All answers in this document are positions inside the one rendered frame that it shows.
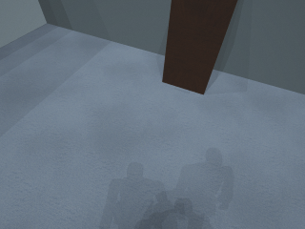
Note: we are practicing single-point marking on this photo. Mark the cabinet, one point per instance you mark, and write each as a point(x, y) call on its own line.
point(195, 35)

